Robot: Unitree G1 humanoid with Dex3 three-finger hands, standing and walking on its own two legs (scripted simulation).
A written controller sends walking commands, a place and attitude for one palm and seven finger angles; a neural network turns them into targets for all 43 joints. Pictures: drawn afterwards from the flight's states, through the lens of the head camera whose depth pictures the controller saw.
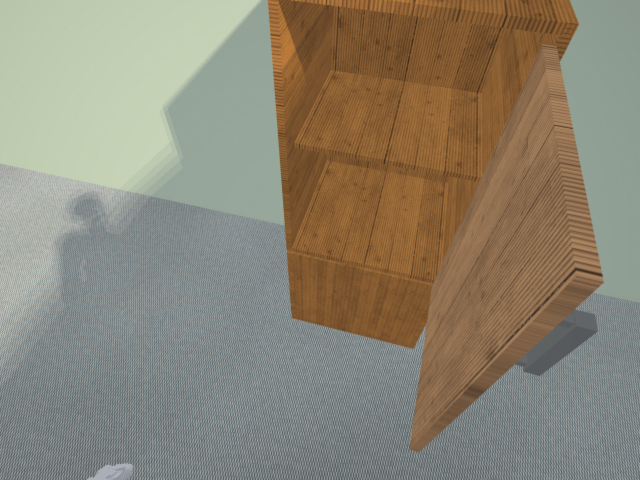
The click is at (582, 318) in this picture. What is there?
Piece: cupboard door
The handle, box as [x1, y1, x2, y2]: [515, 309, 597, 375]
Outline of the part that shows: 594,314 574,309 515,364 521,365 523,367 523,371 540,375 597,331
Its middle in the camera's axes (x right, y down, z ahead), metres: +0.24 +0.11 +0.42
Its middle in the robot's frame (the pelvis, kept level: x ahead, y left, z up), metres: +0.27 -0.22 +0.08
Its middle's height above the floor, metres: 0.85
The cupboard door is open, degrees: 88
